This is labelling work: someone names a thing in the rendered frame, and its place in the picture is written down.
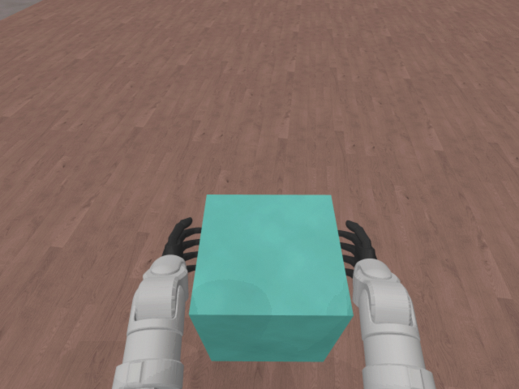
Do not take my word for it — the carton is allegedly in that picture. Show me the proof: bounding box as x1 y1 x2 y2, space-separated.
189 194 354 362

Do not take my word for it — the robot left forearm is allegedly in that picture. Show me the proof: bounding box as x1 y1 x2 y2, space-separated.
112 254 189 389

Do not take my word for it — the robot left hand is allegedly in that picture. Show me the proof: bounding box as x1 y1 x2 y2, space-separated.
161 217 202 272

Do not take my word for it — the robot right hand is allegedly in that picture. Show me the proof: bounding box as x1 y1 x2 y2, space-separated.
337 220 377 279

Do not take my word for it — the robot right forearm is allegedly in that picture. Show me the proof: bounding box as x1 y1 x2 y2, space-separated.
353 259 436 389

